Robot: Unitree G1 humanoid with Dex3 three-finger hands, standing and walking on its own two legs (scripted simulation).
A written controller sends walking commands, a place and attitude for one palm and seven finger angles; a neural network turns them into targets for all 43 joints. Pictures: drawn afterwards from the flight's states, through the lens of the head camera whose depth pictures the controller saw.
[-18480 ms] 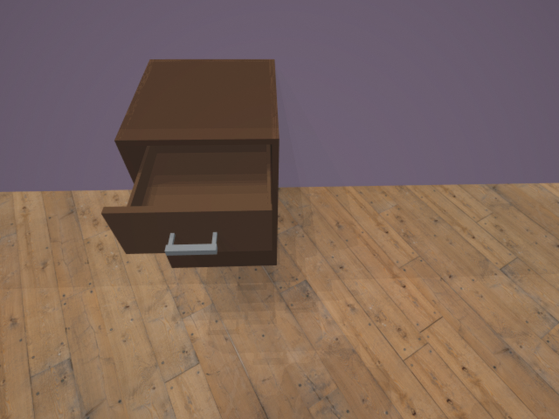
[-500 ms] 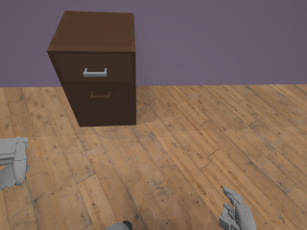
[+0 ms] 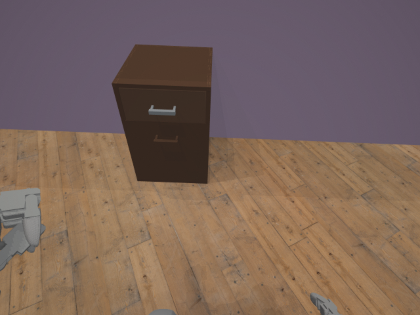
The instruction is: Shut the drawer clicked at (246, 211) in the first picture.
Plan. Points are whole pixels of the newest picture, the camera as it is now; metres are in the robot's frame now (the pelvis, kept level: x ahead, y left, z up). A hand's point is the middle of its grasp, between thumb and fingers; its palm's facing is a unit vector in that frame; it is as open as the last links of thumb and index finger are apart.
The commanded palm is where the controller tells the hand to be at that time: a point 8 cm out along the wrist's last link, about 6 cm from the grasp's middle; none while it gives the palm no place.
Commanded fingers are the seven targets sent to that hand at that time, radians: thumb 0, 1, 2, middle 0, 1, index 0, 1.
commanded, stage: stop stepping back and stand still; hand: left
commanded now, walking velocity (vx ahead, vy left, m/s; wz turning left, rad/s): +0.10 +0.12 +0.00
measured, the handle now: (162, 109) +1.01 +0.26 -0.20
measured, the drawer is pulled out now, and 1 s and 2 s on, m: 0.00 0.00 0.00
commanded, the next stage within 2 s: let the arm hang, fingers relaxed in 0.46 s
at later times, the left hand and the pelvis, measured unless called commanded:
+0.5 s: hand (19, 245) +0.16 +0.25 +0.17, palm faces +0.41 -0.79 -0.45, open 3.2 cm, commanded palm +0.11 +0.30 +0.19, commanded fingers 0.00 0.90 0.90 -1.40 -1.60 -1.40 -1.60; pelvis -0.01 +0.01 +0.00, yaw +3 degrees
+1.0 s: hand out of the picture +0.00 +0.24 -0.16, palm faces +0.05 -0.97 -0.25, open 3.9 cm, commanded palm none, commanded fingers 0.00 0.90 0.90 -0.48 -0.60 -0.48 -0.60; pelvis +0.00 +0.03 +0.01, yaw +3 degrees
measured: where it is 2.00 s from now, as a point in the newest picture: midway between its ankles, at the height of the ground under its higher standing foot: outside the picture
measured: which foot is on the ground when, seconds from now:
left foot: up 0.00-0.12, down 0.14-1.00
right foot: down 0.00-1.00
